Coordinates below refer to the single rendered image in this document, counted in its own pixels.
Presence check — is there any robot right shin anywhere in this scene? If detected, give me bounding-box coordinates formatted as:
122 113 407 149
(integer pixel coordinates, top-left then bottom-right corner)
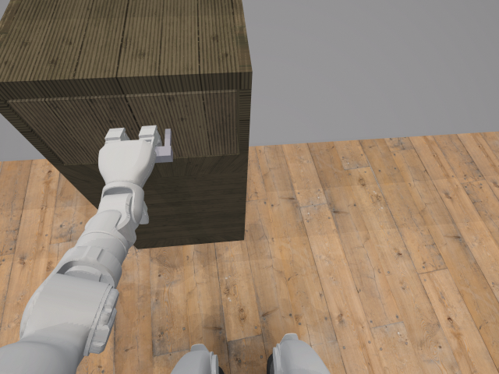
280 333 299 345

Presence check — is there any robot left hand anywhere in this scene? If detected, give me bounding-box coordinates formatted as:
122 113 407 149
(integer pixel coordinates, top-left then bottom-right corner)
98 125 162 224

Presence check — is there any left robot upper arm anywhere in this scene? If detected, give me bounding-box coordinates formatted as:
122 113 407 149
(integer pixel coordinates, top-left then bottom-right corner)
0 273 119 374

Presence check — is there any robot right thigh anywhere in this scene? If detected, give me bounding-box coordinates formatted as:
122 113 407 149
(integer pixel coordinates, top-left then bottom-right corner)
273 340 331 374

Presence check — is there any drawer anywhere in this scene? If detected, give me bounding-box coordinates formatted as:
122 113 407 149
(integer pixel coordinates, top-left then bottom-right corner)
7 90 237 164

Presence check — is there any robot left forearm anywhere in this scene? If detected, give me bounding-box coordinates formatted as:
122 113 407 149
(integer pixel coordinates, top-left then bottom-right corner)
19 182 144 339

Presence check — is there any cabinet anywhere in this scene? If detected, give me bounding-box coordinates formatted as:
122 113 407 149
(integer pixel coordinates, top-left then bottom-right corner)
0 0 253 249

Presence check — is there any handle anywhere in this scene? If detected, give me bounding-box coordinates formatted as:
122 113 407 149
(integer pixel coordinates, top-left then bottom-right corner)
155 129 173 163

